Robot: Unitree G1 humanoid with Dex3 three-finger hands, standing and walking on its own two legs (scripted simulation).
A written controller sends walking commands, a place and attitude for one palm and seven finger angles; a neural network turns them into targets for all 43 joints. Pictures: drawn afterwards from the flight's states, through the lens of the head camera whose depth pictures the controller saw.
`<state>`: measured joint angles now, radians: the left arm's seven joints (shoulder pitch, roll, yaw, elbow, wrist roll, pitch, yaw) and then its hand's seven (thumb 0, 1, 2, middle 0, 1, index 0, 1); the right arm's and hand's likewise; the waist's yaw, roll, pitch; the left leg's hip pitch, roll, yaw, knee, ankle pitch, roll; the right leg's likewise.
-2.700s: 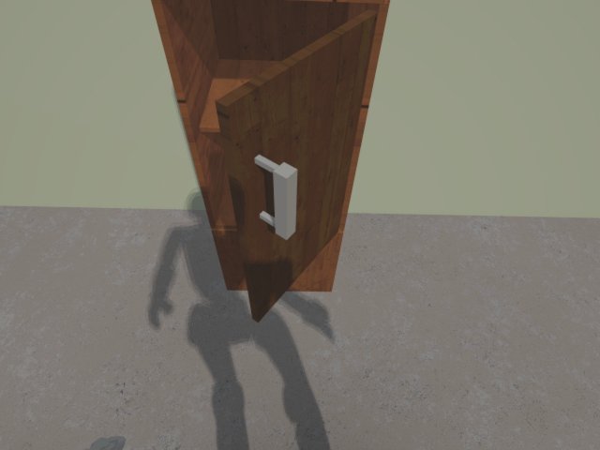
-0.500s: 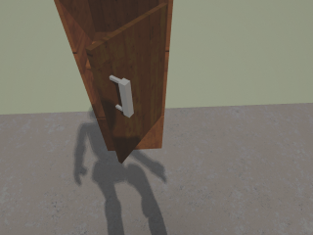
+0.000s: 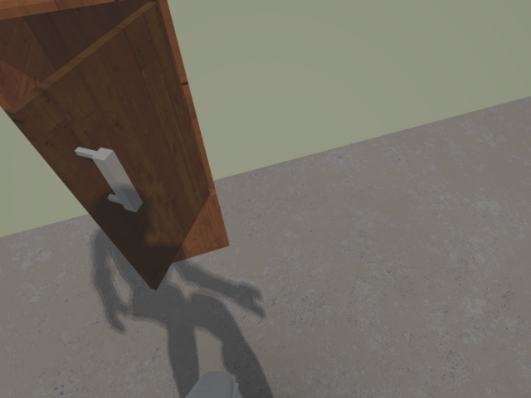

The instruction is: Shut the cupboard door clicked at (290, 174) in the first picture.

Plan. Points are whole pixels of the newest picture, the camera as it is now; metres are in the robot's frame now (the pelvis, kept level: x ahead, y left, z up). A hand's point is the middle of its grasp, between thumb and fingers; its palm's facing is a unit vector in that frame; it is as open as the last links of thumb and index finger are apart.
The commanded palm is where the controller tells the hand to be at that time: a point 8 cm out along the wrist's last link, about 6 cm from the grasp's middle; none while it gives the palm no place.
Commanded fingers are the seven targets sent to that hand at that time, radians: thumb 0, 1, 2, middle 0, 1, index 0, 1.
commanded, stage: walk to a spot facing it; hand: left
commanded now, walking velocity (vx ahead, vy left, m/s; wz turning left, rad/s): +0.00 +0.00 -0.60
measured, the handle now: (109, 179) +0.43 +0.32 +0.05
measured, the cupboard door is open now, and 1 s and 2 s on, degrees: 53 53 53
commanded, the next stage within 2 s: none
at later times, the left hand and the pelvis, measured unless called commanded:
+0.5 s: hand out of the picture +0.10 +0.30 -0.18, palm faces -0.22 -0.95 -0.21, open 7.4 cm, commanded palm none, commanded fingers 0.00 0.90 0.90 -0.20 -0.30 -0.20 -0.30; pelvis -0.03 +0.11 +0.00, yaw -17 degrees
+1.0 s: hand (190, 367) +0.18 +0.16 -0.15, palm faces -0.64 -0.74 -0.18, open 7.4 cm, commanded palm none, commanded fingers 0.00 0.90 0.90 -0.20 -0.30 -0.20 -0.30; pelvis -0.03 +0.09 +0.00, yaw -37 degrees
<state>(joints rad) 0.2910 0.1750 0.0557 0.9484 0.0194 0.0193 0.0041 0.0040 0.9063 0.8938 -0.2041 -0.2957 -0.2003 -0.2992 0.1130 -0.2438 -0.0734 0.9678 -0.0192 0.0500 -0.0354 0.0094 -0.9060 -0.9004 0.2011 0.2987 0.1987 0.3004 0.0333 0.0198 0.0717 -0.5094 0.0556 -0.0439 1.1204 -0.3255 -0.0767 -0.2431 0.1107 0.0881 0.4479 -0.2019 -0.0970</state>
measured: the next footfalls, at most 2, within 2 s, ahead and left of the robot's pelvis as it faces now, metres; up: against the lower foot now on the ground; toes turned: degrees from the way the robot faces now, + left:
left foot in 0.36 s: +0.05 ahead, +0.16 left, +0.00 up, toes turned -13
right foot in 1.08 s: -0.07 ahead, -0.05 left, +0.00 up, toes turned -47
